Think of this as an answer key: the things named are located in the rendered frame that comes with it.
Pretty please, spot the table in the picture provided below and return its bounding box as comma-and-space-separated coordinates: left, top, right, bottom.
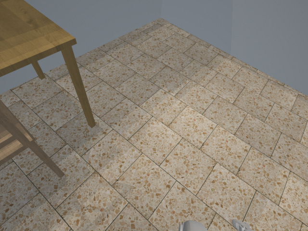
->
0, 0, 96, 128

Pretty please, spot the right robot thigh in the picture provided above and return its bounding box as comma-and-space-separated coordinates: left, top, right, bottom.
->
179, 220, 208, 231

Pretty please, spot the robot right hand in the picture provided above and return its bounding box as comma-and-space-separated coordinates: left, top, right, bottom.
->
232, 219, 255, 231

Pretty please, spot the chair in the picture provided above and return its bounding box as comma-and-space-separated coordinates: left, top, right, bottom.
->
0, 100, 65, 178

